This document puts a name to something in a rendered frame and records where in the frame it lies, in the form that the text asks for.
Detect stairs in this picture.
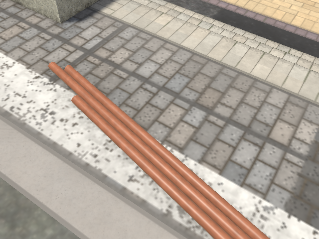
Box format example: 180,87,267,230
133,0,319,73

